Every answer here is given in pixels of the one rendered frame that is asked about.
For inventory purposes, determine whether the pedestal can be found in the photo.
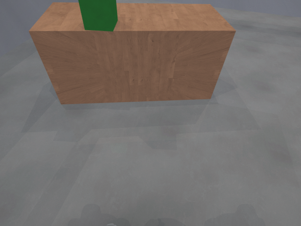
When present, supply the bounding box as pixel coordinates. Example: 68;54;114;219
29;2;236;105

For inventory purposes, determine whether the carton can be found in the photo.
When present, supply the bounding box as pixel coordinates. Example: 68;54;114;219
78;0;118;32

